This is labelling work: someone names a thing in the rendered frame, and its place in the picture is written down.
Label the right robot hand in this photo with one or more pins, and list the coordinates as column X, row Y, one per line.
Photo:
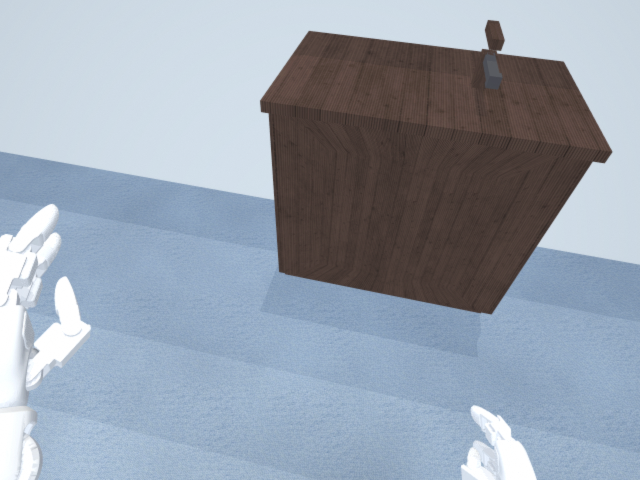
column 508, row 460

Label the tap lever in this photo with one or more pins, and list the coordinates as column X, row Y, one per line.
column 492, row 75

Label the left robot hand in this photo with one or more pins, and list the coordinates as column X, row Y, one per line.
column 23, row 261

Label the robot left forearm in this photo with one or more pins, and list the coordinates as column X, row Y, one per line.
column 20, row 455

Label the counter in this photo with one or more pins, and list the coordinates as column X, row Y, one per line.
column 396, row 171

